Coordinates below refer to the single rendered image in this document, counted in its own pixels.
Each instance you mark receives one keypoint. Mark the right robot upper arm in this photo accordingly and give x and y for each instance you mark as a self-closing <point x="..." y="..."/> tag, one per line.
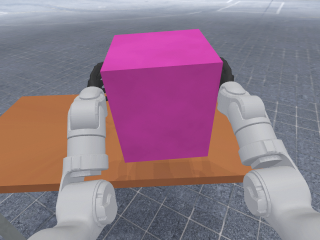
<point x="280" y="195"/>

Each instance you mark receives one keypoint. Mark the carton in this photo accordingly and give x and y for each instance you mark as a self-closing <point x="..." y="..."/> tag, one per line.
<point x="162" y="90"/>

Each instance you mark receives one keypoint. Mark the left robot upper arm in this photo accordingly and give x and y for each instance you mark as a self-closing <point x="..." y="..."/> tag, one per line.
<point x="84" y="208"/>

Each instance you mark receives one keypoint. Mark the table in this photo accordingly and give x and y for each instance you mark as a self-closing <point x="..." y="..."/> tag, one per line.
<point x="33" y="144"/>

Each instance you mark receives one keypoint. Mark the robot right hand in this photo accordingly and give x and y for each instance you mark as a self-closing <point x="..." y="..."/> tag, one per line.
<point x="226" y="74"/>

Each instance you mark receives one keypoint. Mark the left robot forearm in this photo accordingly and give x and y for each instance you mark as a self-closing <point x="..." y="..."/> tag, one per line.
<point x="86" y="133"/>

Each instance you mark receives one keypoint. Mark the right robot forearm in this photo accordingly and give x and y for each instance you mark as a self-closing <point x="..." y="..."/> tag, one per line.
<point x="258" y="144"/>

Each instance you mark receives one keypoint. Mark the robot left hand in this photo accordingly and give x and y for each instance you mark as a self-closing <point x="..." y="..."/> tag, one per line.
<point x="95" y="78"/>

